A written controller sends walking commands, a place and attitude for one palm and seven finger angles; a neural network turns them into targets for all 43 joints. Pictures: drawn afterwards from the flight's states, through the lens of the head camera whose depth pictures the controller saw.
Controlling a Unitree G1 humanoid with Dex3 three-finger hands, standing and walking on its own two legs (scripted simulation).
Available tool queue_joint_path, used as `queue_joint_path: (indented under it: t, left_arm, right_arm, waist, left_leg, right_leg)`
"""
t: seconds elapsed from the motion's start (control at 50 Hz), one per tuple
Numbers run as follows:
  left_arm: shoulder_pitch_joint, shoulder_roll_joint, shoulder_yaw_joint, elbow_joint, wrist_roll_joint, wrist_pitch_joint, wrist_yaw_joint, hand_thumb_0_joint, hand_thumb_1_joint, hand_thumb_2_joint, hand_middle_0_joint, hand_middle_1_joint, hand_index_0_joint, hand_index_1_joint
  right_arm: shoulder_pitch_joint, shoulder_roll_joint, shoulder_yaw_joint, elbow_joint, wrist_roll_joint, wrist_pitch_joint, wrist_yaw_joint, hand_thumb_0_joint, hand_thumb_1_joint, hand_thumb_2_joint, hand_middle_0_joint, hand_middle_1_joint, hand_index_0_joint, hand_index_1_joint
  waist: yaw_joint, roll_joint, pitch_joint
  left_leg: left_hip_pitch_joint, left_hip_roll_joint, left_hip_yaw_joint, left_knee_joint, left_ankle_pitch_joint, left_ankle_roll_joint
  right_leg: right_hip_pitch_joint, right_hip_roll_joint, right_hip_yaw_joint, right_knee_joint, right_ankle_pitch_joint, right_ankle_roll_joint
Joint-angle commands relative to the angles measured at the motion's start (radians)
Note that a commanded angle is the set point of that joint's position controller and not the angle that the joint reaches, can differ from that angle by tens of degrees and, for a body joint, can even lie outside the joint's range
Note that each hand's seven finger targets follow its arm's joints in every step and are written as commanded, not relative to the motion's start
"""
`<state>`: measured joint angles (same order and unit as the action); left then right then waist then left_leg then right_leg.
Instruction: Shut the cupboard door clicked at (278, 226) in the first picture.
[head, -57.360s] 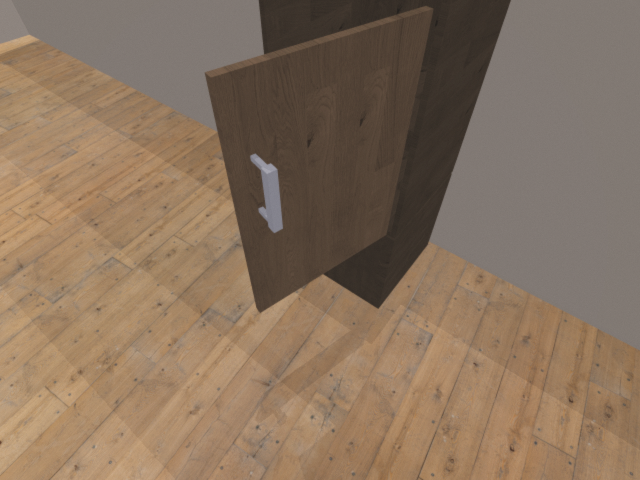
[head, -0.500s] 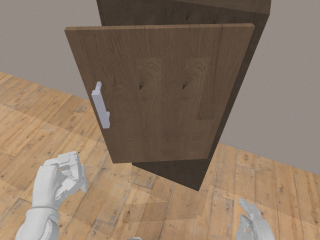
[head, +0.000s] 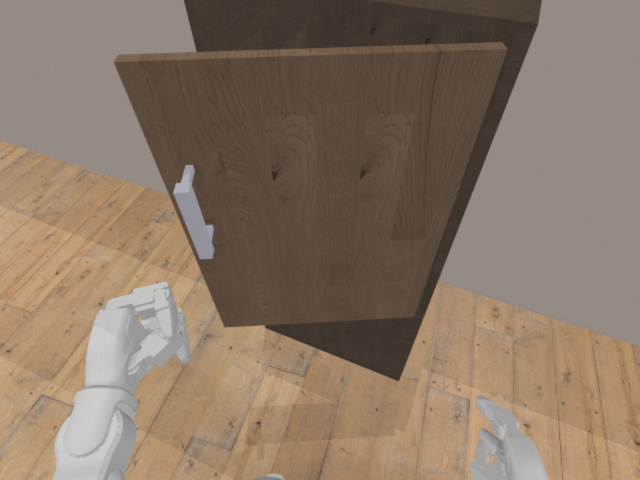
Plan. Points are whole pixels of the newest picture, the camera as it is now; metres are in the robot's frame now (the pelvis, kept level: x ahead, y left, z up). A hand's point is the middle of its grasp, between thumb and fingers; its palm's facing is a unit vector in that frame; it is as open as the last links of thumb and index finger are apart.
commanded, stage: bring the fist close to the handle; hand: left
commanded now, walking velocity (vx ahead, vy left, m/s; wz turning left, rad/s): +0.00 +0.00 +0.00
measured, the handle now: (198, 214) +0.44 +0.21 +0.08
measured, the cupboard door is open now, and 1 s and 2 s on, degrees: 26 26 17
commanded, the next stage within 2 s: push the door shut along its arc in 1.10 s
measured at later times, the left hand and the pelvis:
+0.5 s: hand (202, 287) +0.32 +0.17 +0.08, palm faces +0.10 -0.99 -0.01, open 3.1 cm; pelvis +0.00 +0.01 +0.00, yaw -1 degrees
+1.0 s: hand (216, 273) +0.34 +0.16 +0.08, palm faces +0.12 -0.99 -0.02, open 3.1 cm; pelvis -0.01 +0.01 +0.01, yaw -2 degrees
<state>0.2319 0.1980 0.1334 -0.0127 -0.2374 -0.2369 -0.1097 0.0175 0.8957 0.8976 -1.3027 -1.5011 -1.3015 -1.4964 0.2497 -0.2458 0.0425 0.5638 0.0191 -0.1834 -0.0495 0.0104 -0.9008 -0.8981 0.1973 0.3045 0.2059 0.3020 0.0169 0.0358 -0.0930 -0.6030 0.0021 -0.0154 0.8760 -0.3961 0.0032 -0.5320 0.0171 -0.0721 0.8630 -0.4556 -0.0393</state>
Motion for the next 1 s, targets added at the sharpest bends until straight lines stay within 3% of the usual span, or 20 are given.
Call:
queue_joint_path:
  t: [0.0,0.02,0.06,0.12,0.18,0.22,0.36,0.4,0.42,0.5,0.52,0.56,0.62,0.66,0.74,0.82,0.9,0.92,0.96,0.98]
  left_arm:
    - [-0.190,0.133,0.086,-0.185,-0.011,-0.056,0.030,0.000,0.900,0.900,-1.300,-1.500,-1.300,-1.500]
    - [-0.175,0.154,0.105,-0.172,-0.004,-0.055,0.035,0.000,0.900,0.900,-1.300,-1.500,-1.300,-1.500]
    - [-0.241,0.102,0.047,-0.180,0.003,-0.060,0.041,0.000,0.900,0.900,-1.300,-1.500,-1.300,-1.500]
    - [-0.237,0.108,0.057,-0.152,0.008,-0.065,0.055,0.000,0.900,0.900,-1.300,-1.500,-1.300,-1.500]
    - [-0.269,0.093,0.039,-0.124,0.015,-0.064,0.055,0.000,0.900,0.900,-1.300,-1.500,-1.300,-1.500]
    - [-0.316,0.112,0.048,-0.096,0.024,-0.061,0.063,0.000,0.900,0.900,-1.300,-1.500,-1.300,-1.500]
    - [-0.501,0.080,0.008,-0.036,0.044,-0.073,0.095,0.000,0.900,0.900,-1.300,-1.500,-1.300,-1.500]
    - [-0.559,0.085,0.014,0.026,0.049,-0.070,0.103,0.000,0.900,0.900,-1.300,-1.500,-1.300,-1.500]
    - [-0.556,0.114,0.043,0.056,0.050,-0.070,0.109,0.000,0.900,0.900,-1.300,-1.500,-1.300,-1.500]
    - [-0.595,0.088,0.030,0.083,0.054,-0.076,0.113,0.000,0.900,0.900,-1.300,-1.500,-1.300,-1.500]
    - [-0.570,0.110,0.054,0.111,0.057,-0.073,0.118,0.000,0.900,0.900,-1.300,-1.500,-1.300,-1.500]
    - [-0.662,0.069,0.004,0.110,0.064,-0.077,0.122,0.000,0.900,0.900,-1.300,-1.500,-1.300,-1.500]
    - [-0.658,0.097,0.037,0.155,0.072,-0.080,0.140,0.000,0.900,0.900,-1.300,-1.500,-1.300,-1.500]
    - [-0.717,0.065,0.005,0.165,0.075,-0.086,0.145,0.000,0.900,0.900,-1.300,-1.500,-1.300,-1.500]
    - [-0.658,0.087,0.040,0.177,0.077,-0.102,0.152,0.000,0.900,0.900,-1.300,-1.500,-1.300,-1.500]
    - [-0.625,0.090,0.040,0.162,0.081,-0.113,0.153,0.000,0.900,0.900,-1.300,-1.500,-1.300,-1.500]
    - [-0.692,0.070,0.013,0.165,0.079,-0.116,0.153,0.000,0.900,0.900,-1.300,-1.500,-1.300,-1.500]
    - [-0.707,0.102,0.038,0.173,0.081,-0.119,0.159,0.000,0.900,0.900,-1.300,-1.500,-1.300,-1.500]
    - [-0.754,0.063,-0.001,0.170,0.080,-0.127,0.156,0.000,0.900,0.900,-1.300,-1.500,-1.300,-1.500]
    - [-0.771,0.082,0.013,0.180,0.083,-0.132,0.157,0.000,0.900,0.900,-1.300,-1.500,-1.300,-1.500]
  right_arm:
    - [-0.064,-0.110,-0.053,-0.148,0.000,-0.041,-0.009,0.000,-0.900,-0.900,0.200,0.300,0.200,0.300]
    - [-0.061,-0.113,-0.056,-0.147,-0.001,-0.036,-0.009,0.000,-0.900,-0.900,0.200,0.300,0.200,0.300]
    - [-0.072,-0.105,-0.051,-0.148,0.001,-0.032,-0.004,0.000,-0.900,-0.900,0.200,0.300,0.200,0.300]
    - [-0.063,-0.111,-0.057,-0.142,-0.002,-0.027,-0.002,0.000,-0.900,-0.900,0.200,0.300,0.200,0.300]
    - [-0.065,-0.110,-0.057,-0.136,0.000,-0.019,0.002,0.000,-0.900,-0.900,0.200,0.300,0.200,0.300]
    - [-0.061,-0.115,-0.059,-0.129,0.001,-0.013,0.000,0.000,-0.900,-0.900,0.200,0.300,0.200,0.300]
    - [-0.070,-0.112,-0.056,-0.110,0.000,-0.004,0.000,0.000,-0.900,-0.900,0.200,0.300,0.200,0.300]
    - [-0.065,-0.116,-0.056,-0.098,-0.001,0.000,-0.001,0.000,-0.900,-0.900,0.200,0.300,0.200,0.300]
    - [-0.059,-0.120,-0.059,-0.094,-0.002,0.004,-0.002,0.000,-0.900,-0.900,0.200,0.300,0.200,0.300]
    - [-0.058,-0.114,-0.060,-0.095,-0.003,0.015,0.006,0.000,-0.900,-0.900,0.200,0.300,0.200,0.300]
    - [-0.048,-0.120,-0.063,-0.094,-0.003,0.020,0.007,0.000,-0.900,-0.900,0.200,0.300,0.200,0.300]
    - [-0.051,-0.115,-0.060,-0.091,-0.001,0.025,0.011,0.000,-0.900,-0.900,0.200,0.300,0.200,0.300]
    - [-0.039,-0.122,-0.066,-0.086,-0.004,0.033,0.013,0.000,-0.900,-0.900,0.200,0.300,0.200,0.300]
    - [-0.037,-0.119,-0.065,-0.081,-0.004,0.038,0.017,0.000,-0.900,-0.900,0.200,0.300,0.200,0.300]
    - [-0.034,-0.120,-0.072,-0.090,-0.006,0.049,0.023,0.000,-0.900,-0.900,0.200,0.300,0.200,0.300]
    - [-0.030,-0.120,-0.075,-0.094,-0.006,0.061,0.028,0.000,-0.900,-0.900,0.200,0.300,0.200,0.300]
    - [-0.044,-0.118,-0.070,-0.090,-0.004,0.067,0.025,0.000,-0.900,-0.900,0.200,0.300,0.200,0.300]
    - [-0.037,-0.122,-0.072,-0.084,-0.004,0.068,0.021,0.000,-0.900,-0.900,0.200,0.300,0.200,0.300]
    - [-0.048,-0.117,-0.067,-0.081,-0.004,0.064,0.020,0.000,-0.900,-0.900,0.200,0.300,0.200,0.300]
    - [-0.047,-0.119,-0.070,-0.074,-0.003,0.062,0.017,0.000,-0.900,-0.900,0.200,0.300,0.200,0.300]
  waist:
    - [-0.002,-0.042,-0.174]
    - [0.004,-0.056,-0.186]
    - [-0.009,-0.005,-0.177]
    - [-0.006,-0.043,-0.193]
    - [-0.011,-0.022,-0.181]
    - [-0.019,-0.044,-0.169]
    - [-0.031,-0.003,-0.198]
    - [-0.037,-0.030,-0.185]
    - [-0.029,-0.054,-0.199]
    - [-0.018,-0.006,-0.247]
    - [-0.012,-0.040,-0.248]
    - [-0.033,-0.006,-0.232]
    - [-0.026,-0.022,-0.231]
    - [-0.042,-0.030,-0.233]
    - [-0.014,-0.034,-0.269]
    - [-0.012,-0.050,-0.257]
    - [-0.035,-0.025,-0.207]
    - [-0.038,-0.058,-0.206]
    - [-0.047,-0.022,-0.211]
    - [-0.050,-0.021,-0.219]
  left_leg:
    - [0.129,-0.015,-0.008,-0.113,0.205,0.023]
    - [0.123,-0.014,-0.005,-0.113,0.214,0.024]
    - [0.145,-0.014,-0.003,-0.122,0.210,0.023]
    - [0.154,-0.010,-0.005,-0.122,0.227,0.024]
    - [0.160,-0.010,-0.003,-0.129,0.227,0.021]
    - [0.153,-0.006,-0.006,-0.133,0.209,0.023]
    - [0.181,-0.005,-0.011,-0.142,0.183,0.019]
    - [0.172,-0.004,-0.016,-0.144,0.164,0.018]
    - [0.165,-0.003,-0.013,-0.142,0.162,0.021]
    - [0.194,-0.005,-0.003,-0.146,0.212,0.017]
    - [0.184,-0.001,-0.006,-0.147,0.221,0.017]
    - [0.196,-0.001,-0.005,-0.146,0.223,0.016]
    - [0.195,0.002,-0.006,-0.148,0.225,0.016]
    - [0.199,0.003,-0.005,-0.147,0.226,0.016]
    - [0.199,0.000,0.004,-0.154,0.249,0.016]
    - [0.195,0.002,0.010,-0.155,0.259,0.018]
    - [0.178,-0.002,0.013,-0.163,0.189,0.020]
    - [0.175,-0.001,0.010,-0.161,0.178,0.023]
    - [0.185,-0.004,0.009,-0.161,0.162,0.023]
    - [0.191,0.000,0.005,-0.160,0.154,0.021]
  right_leg:
    - [0.070,-0.013,0.069,-0.152,0.299,0.032]
    - [0.087,-0.013,0.072,-0.153,0.307,0.033]
    - [0.064,-0.012,0.059,-0.150,0.296,0.028]
    - [0.075,-0.007,0.055,-0.148,0.315,0.027]
    - [0.064,-0.007,0.051,-0.148,0.319,0.025]
    - [0.051,-0.004,0.049,-0.153,0.288,0.025]
    - [0.031,-0.005,0.045,-0.154,0.247,0.019]
    - [0.016,-0.003,0.042,-0.156,0.226,0.020]
    - [0.028,-0.002,0.049,-0.162,0.220,0.022]
    - [0.053,-0.004,0.046,-0.148,0.285,0.017]
    - [0.065,-0.001,0.044,-0.150,0.293,0.018]
    - [0.039,-0.002,0.041,-0.147,0.298,0.018]
    - [0.038,0.002,0.040,-0.150,0.294,0.017]
    - [0.031,0.000,0.040,-0.150,0.303,0.019]
    - [0.071,0.001,0.044,-0.149,0.328,0.016]
    - [0.082,0.003,0.046,-0.152,0.345,0.018]
    - [0.048,0.000,0.054,-0.173,0.277,0.021]
    - [0.050,0.001,0.056,-0.180,0.262,0.022]
    - [0.036,-0.003,0.057,-0.181,0.246,0.021]
    - [0.025,0.000,0.056,-0.179,0.231,0.020]
